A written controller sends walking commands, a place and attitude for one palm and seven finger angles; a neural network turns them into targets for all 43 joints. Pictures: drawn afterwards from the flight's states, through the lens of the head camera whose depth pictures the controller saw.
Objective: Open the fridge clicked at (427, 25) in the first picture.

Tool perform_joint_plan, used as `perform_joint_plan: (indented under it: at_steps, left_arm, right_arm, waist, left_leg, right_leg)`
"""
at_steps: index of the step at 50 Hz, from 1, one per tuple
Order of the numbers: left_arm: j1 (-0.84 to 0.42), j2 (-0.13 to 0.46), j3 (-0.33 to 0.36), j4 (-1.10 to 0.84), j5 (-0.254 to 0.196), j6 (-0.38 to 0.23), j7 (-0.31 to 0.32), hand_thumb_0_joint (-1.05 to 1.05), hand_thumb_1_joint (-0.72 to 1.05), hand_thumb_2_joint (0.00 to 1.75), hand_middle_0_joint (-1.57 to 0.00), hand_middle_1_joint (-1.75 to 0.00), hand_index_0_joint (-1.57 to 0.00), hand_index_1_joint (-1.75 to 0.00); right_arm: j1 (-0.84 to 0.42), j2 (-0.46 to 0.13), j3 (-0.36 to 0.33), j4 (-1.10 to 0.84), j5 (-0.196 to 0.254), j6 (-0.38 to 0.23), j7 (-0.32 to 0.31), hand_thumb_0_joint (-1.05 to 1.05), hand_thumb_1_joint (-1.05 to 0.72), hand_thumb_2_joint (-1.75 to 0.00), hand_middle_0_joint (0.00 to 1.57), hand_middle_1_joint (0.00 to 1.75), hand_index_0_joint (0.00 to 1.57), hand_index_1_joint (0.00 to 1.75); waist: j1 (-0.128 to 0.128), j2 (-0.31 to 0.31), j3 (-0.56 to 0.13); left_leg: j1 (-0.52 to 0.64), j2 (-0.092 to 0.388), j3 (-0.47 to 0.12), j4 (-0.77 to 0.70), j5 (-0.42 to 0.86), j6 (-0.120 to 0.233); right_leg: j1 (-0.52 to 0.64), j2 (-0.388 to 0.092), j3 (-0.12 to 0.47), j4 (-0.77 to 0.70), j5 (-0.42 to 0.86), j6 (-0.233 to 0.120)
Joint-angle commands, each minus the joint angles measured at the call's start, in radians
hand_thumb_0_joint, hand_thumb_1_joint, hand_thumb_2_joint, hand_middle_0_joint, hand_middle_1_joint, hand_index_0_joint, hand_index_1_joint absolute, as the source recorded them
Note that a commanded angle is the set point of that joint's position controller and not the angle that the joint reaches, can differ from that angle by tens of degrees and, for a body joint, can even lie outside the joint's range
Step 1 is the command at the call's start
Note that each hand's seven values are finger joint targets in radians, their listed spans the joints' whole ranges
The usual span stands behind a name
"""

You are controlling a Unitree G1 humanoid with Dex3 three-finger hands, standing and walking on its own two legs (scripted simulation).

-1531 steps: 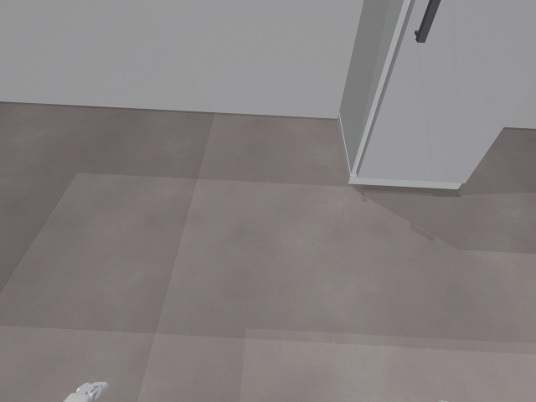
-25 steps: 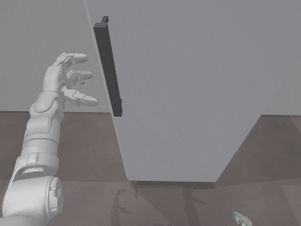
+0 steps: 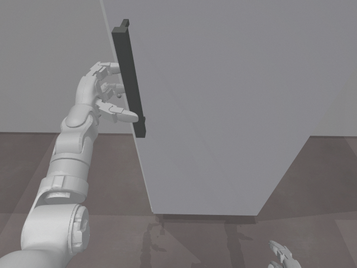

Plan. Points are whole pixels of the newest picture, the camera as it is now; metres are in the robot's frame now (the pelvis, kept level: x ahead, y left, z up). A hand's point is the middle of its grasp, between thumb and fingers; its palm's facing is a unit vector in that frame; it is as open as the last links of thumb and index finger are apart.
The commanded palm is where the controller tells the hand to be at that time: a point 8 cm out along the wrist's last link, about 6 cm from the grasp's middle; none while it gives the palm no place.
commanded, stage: feel for the door with the fingertips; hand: left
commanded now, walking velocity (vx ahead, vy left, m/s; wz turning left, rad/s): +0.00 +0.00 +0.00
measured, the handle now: (134, 86) +0.48 +0.13 +0.17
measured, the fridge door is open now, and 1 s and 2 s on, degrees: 0 0 0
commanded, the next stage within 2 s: slide the fingers in behind the handle in 0.06 s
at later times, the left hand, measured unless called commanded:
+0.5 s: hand (115, 95) +0.43 +0.16 +0.18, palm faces +0.02 -1.00 +0.00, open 13.9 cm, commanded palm +0.40 +0.20 +0.18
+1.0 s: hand (125, 97) +0.43 +0.14 +0.18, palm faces +0.02 -1.00 +0.01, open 14.0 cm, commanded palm +0.40 +0.18 +0.18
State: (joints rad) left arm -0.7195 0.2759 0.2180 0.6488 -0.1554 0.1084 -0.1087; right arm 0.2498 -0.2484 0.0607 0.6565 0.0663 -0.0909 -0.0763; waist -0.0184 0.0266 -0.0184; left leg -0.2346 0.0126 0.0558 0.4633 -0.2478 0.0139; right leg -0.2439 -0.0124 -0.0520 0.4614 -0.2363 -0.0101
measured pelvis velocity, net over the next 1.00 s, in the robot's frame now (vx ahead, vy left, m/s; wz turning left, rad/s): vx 0.00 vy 0.00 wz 0.00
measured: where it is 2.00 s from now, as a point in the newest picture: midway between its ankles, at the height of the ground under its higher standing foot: outside the picture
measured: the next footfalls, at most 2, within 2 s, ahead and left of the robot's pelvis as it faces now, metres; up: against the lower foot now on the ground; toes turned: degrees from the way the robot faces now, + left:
none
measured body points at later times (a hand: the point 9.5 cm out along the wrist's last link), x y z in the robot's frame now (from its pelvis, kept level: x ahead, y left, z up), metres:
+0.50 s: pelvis +0.00 +0.00 +0.00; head +0.00 -0.02 +0.45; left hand +0.42 +0.21 +0.19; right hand +0.11 -0.26 -0.11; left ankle +0.00 +0.11 -0.74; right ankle +0.00 -0.11 -0.74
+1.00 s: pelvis +0.00 +0.00 +0.00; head +0.00 -0.01 +0.45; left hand +0.42 +0.19 +0.18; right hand +0.15 -0.24 -0.10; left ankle +0.00 +0.11 -0.74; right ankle +0.00 -0.11 -0.74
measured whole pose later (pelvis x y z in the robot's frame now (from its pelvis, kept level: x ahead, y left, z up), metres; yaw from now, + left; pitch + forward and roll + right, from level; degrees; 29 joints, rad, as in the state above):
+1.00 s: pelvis +0.00 +0.00 +0.00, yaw +0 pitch +1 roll +0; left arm -0.69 0.23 0.19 0.61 -0.16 0.13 -0.07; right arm 0.25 -0.24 0.06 0.65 0.06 -0.07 -0.07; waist -0.01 0.03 -0.03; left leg -0.21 0.02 0.06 0.45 -0.25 0.01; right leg -0.23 -0.01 -0.05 0.45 -0.23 -0.01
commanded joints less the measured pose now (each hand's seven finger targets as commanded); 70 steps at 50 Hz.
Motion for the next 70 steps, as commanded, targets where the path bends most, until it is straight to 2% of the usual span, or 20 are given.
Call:
perform_joint_plan:
  at_steps: [1, 6, 10, 11, 19, 22, 25, 27, 30, 33, 35, 37, 40, 44, 50, 55, 58, 60, 66, 70]
  left_arm:
    - [-0.535, 0.271, 0.097, -0.179, -0.005, -0.066, 0.013, 0.00, -0.50, 0.30, -0.30, -1.20, -0.30, -1.20]
    - [-0.574, 0.233, 0.057, -0.166, -0.005, -0.110, -0.006, 0.00, -0.50, 0.30, -0.30, -1.20, -0.30, -1.20]
    - [-0.586, 0.274, 0.084, -0.122, -0.004, -0.123, -0.010, 0.00, -0.50, 0.30, -0.30, -1.20, -0.30, -1.20]
    - [-0.580, 0.242, 0.063, -0.131, -0.007, -0.123, -0.015, 0.00, -0.50, 0.30, -0.30, -1.20, -0.30, -1.20]
    - [-0.441, 0.257, 0.099, -0.205, -0.028, -0.139, -0.032, 0.00, -0.50, 0.30, -0.30, -1.20, -0.30, -1.20]
    - [-0.414, 0.192, 0.048, -0.233, -0.029, -0.118, -0.038, 0.00, -0.50, 0.30, -0.30, -1.20, -0.30, -1.20]
    - [-0.380, 0.225, 0.078, -0.231, -0.034, -0.082, -0.029, 0.00, -0.50, 0.30, -0.30, -1.20, -0.30, -1.20]
    - [-0.412, 0.189, 0.043, -0.253, -0.033, -0.063, -0.025, 0.00, -0.50, 0.30, -0.30, -1.20, -0.30, -1.20]
    - [-0.509, 0.188, 0.026, -0.321, -0.024, -0.067, -0.003, 0.00, -0.50, 0.30, -0.30, -1.20, -0.30, -1.20]
    - [-0.535, 0.146, -0.004, -0.319, -0.027, -0.076, 0.009, 0.00, -0.50, 0.30, -0.30, -1.20, -0.30, -1.20]
    - [-0.508, 0.176, 0.025, -0.310, -0.025, -0.085, 0.019, 0.00, -0.50, 0.30, -0.30, -1.20, -0.30, -1.20]
    - [-0.491, 0.114, -0.014, -0.282, -0.025, -0.080, 0.021, 0.00, -0.50, 0.30, -0.30, -1.20, -0.30, -1.20]
    - [-0.455, 0.123, -0.003, -0.205, -0.016, -0.055, 0.029, 0.00, -0.50, 0.30, -0.30, -1.20, -0.30, -1.20]
    - [-0.416, 0.169, 0.049, -0.216, -0.010, -0.037, 0.041, 0.00, -0.50, 0.30, -0.30, -1.20, -0.30, -1.20]
    - [-0.470, 0.139, 0.015, -0.343, -0.013, -0.075, 0.044, 0.00, -0.50, 0.30, -0.30, -1.20, -0.30, -1.20]
    - [-0.471, 0.056, -0.055, -0.368, -0.007, -0.063, 0.050, 0.00, -0.50, 0.30, -0.30, -1.20, -0.30, -1.20]
    - [-0.435, 0.036, -0.057, -0.335, -0.012, -0.025, 0.059, 0.00, -0.50, 0.30, -0.30, -1.20, -0.30, -1.20]
    - [-0.421, 0.071, -0.022, -0.301, -0.014, -0.005, 0.074, 0.00, -0.50, 0.30, -0.30, -1.20, -0.30, -1.20]
    - [-0.429, 0.067, -0.016, -0.391, 0.003, -0.022, 0.112, 0.00, -0.50, 0.30, -0.30, -1.20, -0.30, -1.20]
    - [-0.413, 0.058, -0.029, -0.365, 0.008, -0.026, 0.113, 0.00, -0.50, 0.30, -0.30, -1.20, -0.30, -1.20]
  right_arm:
    - [-0.032, -0.133, -0.050, -0.124, -0.008, -0.029, -0.020, 0.00, -0.90, -0.90, 0.20, 0.30, 0.20, 0.30]
    - [-0.012, -0.128, -0.053, -0.121, -0.006, -0.035, -0.020, 0.00, -0.90, -0.90, 0.20, 0.30, 0.20, 0.30]
    - [0.004, -0.135, -0.053, -0.112, -0.007, -0.034, -0.020, 0.00, -0.90, -0.90, 0.20, 0.30, 0.20, 0.30]
    - [0.000, -0.132, -0.054, -0.117, -0.005, -0.037, -0.018, 0.00, -0.90, -0.90, 0.20, 0.30, 0.20, 0.30]
    - [-0.013, -0.138, -0.063, -0.139, -0.005, -0.044, -0.012, 0.00, -0.90, -0.90, 0.20, 0.30, 0.20, 0.30]
    - [-0.030, -0.132, -0.062, -0.142, 0.001, -0.046, -0.006, 0.00, -0.90, -0.90, 0.20, 0.30, 0.20, 0.30]
    - [-0.040, -0.140, -0.063, -0.143, 0.003, -0.039, -0.010, 0.00, -0.90, -0.90, 0.20, 0.30, 0.20, 0.30]
    - [-0.052, -0.134, -0.060, -0.144, 0.006, -0.037, -0.013, 0.00, -0.90, -0.90, 0.20, 0.30, 0.20, 0.30]
    - [-0.059, -0.129, -0.058, -0.141, 0.002, -0.041, -0.017, 0.00, -0.90, -0.90, 0.20, 0.30, 0.20, 0.30]
    - [-0.058, -0.121, -0.053, -0.134, -0.003, -0.047, -0.021, 0.00, -0.90, -0.90, 0.20, 0.30, 0.20, 0.30]
    - [-0.059, -0.123, -0.053, -0.129, -0.005, -0.045, -0.022, 0.00, -0.90, -0.90, 0.20, 0.30, 0.20, 0.30]
    - [-0.064, -0.115, -0.050, -0.127, -0.006, -0.049, -0.017, 0.00, -0.90, -0.90, 0.20, 0.30, 0.20, 0.30]
    - [-0.060, -0.121, -0.047, -0.119, -0.007, -0.034, -0.014, 0.00, -0.90, -0.90, 0.20, 0.30, 0.20, 0.30]
    - [-0.065, -0.123, -0.051, -0.138, -0.010, -0.018, -0.011, 0.00, -0.90, -0.90, 0.20, 0.30, 0.20, 0.30]
    - [-0.072, -0.113, -0.053, -0.152, -0.011, -0.020, -0.009, 0.00, -0.90, -0.90, 0.20, 0.30, 0.20, 0.30]
    - [-0.075, -0.108, -0.057, -0.140, -0.010, -0.025, -0.008, 0.00, -0.90, -0.90, 0.20, 0.30, 0.20, 0.30]
    - [-0.082, -0.107, -0.056, -0.131, -0.009, -0.017, -0.007, 0.00, -0.90, -0.90, 0.20, 0.30, 0.20, 0.30]
    - [-0.081, -0.114, -0.055, -0.128, -0.011, -0.008, -0.010, 0.00, -0.90, -0.90, 0.20, 0.30, 0.20, 0.30]
    - [-0.088, -0.100, -0.055, -0.143, -0.020, -0.001, -0.004, 0.00, -0.90, -0.90, 0.20, 0.30, 0.20, 0.30]
    - [-0.092, -0.100, -0.052, -0.141, -0.021, 0.007, -0.007, 0.00, -0.90, -0.90, 0.20, 0.30, 0.20, 0.30]
  waist:
    - [-0.007, -0.054, -0.301]
    - [-0.022, -0.028, -0.315]
    - [-0.020, -0.019, -0.310]
    - [-0.023, -0.017, -0.314]
    - [0.019, -0.036, -0.355]
    - [0.010, -0.020, -0.310]
    - [0.012, -0.060, -0.254]
    - [0.002, -0.048, -0.242]
    - [-0.011, 0.015, -0.268]
    - [-0.018, -0.018, -0.299]
    - [-0.006, -0.026, -0.320]
    - [-0.005, -0.026, -0.313]
    - [-0.005, -0.038, -0.265]
    - [0.019, -0.068, -0.298]
    - [0.010, -0.045, -0.332]
    - [0.000, 0.001, -0.326]
    - [0.002, -0.033, -0.296]
    - [0.006, -0.077, -0.266]
    - [0.024, -0.054, -0.339]
    - [0.015, -0.082, -0.304]
  left_leg:
    - [0.112, -0.010, -0.044, -0.048, 0.194, 0.030]
    - [0.135, -0.008, -0.041, -0.033, 0.235, 0.030]
    - [0.118, -0.011, -0.042, -0.032, 0.226, 0.031]
    - [0.123, -0.012, -0.039, -0.031, 0.224, 0.033]
    - [0.135, -0.012, -0.032, -0.037, 0.272, 0.033]
    - [0.135, -0.009, -0.026, -0.041, 0.251, 0.032]
    - [0.108, -0.007, -0.032, -0.054, 0.202, 0.033]
    - [0.114, -0.007, -0.032, -0.057, 0.175, 0.034]
    - [0.148, -0.010, -0.042, -0.054, 0.165, 0.032]
    - [0.163, -0.008, -0.051, -0.050, 0.184, 0.029]
    - [0.169, -0.007, -0.052, -0.051, 0.199, 0.027]
    - [0.171, -0.010, -0.050, -0.047, 0.214, 0.024]
    - [0.138, -0.009, -0.049, -0.053, 0.204, 0.024]
    - [0.126, -0.011, -0.043, -0.051, 0.239, 0.026]
    - [0.163, -0.008, -0.036, -0.042, 0.289, 0.028]
    - [0.201, -0.005, -0.045, -0.041, 0.306, 0.021]
    - [0.179, -0.007, -0.045, -0.046, 0.284, 0.018]
    - [0.153, -0.007, -0.047, -0.056, 0.253, 0.022]
    - [0.176, -0.010, -0.037, -0.052, 0.318, 0.021]
    - [0.160, -0.009, -0.033, -0.059, 0.288, 0.024]
  right_leg:
    - [0.082, 0.014, 0.031, -0.056, 0.235, -0.013]
    - [0.072, 0.017, 0.029, -0.045, 0.287, -0.015]
    - [0.077, 0.015, 0.032, -0.047, 0.282, -0.015]
    - [0.073, 0.016, 0.032, -0.046, 0.284, -0.014]
    - [0.134, 0.018, 0.028, -0.039, 0.334, -0.017]
    - [0.095, 0.019, 0.025, -0.046, 0.314, -0.016]
    - [0.081, 0.020, 0.023, -0.062, 0.260, -0.012]
    - [0.061, 0.020, 0.025, -0.070, 0.223, -0.012]
    - [0.045, 0.019, 0.029, -0.078, 0.191, -0.015]
    - [0.052, 0.023, 0.024, -0.069, 0.206, -0.015]
    - [0.071, 0.022, 0.023, -0.064, 0.216, -0.016]
    - [0.067, 0.022, 0.019, -0.058, 0.241, -0.018]
    - [0.056, 0.018, 0.017, -0.062, 0.237, -0.016]
    - [0.106, 0.015, 0.020, -0.057, 0.280, -0.016]
    - [0.124, 0.019, 0.023, -0.049, 0.336, -0.016]
    - [0.091, 0.022, 0.012, -0.049, 0.323, -0.021]
    - [0.084, 0.024, 0.008, -0.055, 0.305, -0.019]
    - [0.086, 0.023, 0.008, -0.067, 0.277, -0.015]
    - [0.143, 0.020, 0.015, -0.050, 0.349, -0.019]
    - [0.140, 0.020, 0.016, -0.062, 0.334, -0.014]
